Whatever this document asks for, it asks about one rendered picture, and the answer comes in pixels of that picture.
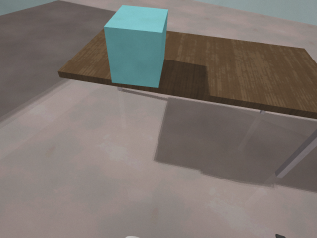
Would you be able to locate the table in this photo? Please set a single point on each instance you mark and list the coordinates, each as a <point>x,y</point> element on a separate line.
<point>261,76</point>

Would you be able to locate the carton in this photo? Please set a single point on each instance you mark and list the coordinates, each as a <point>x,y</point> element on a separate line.
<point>135,40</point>

